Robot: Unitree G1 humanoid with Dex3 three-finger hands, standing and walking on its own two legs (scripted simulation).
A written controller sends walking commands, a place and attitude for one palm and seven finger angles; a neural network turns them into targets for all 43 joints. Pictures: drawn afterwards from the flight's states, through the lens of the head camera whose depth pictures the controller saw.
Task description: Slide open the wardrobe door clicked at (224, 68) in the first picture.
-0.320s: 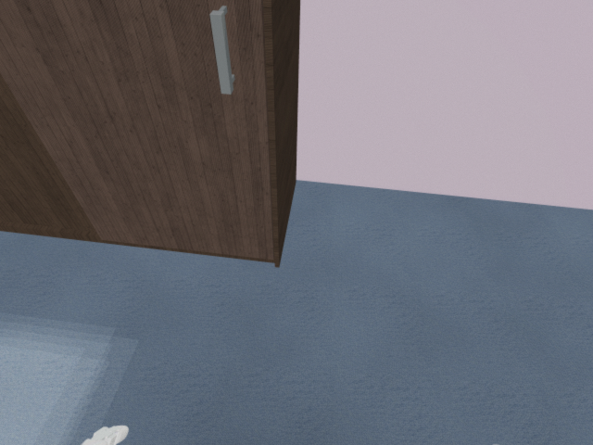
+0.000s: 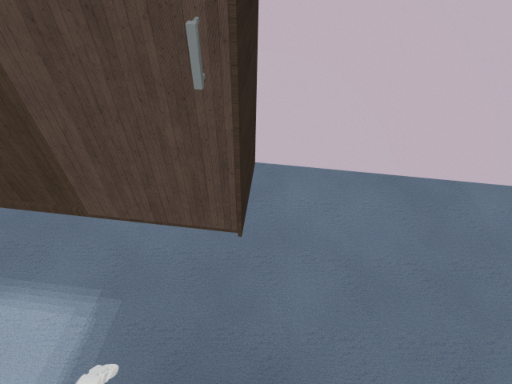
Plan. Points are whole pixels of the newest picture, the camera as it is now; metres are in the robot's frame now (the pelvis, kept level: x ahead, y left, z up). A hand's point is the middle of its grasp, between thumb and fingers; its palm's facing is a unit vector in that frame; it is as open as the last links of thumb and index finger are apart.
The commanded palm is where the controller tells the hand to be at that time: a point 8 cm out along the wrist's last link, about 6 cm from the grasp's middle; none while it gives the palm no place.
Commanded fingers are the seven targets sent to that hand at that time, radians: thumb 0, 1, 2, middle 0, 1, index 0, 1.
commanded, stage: stand and wait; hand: right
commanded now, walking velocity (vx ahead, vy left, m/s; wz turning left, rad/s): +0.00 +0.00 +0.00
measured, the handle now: (197, 53) +0.90 +0.21 +0.12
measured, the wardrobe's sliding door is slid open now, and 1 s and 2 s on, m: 0.00 0.00 0.00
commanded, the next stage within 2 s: look at it before walking up in 0.52 s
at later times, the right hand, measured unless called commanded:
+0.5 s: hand out of the picture +0.06 -0.23 -0.15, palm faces -0.03 +0.94 -0.34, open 7.4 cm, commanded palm none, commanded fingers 0.00 -0.90 -0.90 0.20 0.30 0.20 0.30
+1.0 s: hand out of the picture +0.07 -0.23 -0.15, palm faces -0.03 +0.94 -0.33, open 7.4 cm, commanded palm none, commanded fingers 0.00 -0.90 -0.90 0.20 0.30 0.20 0.30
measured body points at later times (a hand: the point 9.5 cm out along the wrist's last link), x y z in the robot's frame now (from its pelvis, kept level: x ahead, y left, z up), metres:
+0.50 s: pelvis -0.02 +0.01 +0.00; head -0.02 +0.02 +0.45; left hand +0.05 +0.31 -0.13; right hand +0.06 -0.28 -0.13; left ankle +0.00 +0.13 -0.74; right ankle -0.01 -0.11 -0.74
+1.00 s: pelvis -0.01 +0.01 +0.01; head -0.01 +0.01 +0.46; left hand +0.06 +0.31 -0.13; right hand +0.07 -0.28 -0.13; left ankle +0.00 +0.13 -0.74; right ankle -0.01 -0.11 -0.74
